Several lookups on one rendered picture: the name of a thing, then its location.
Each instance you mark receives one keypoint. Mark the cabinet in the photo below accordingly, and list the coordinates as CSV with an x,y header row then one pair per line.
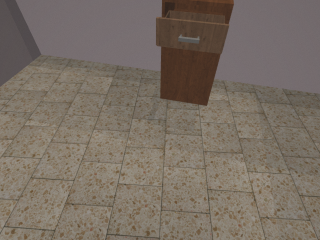
x,y
188,75

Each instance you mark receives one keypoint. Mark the drawer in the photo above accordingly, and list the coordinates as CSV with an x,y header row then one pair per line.
x,y
210,28

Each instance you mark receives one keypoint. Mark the handle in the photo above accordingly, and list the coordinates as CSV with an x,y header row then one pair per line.
x,y
188,39

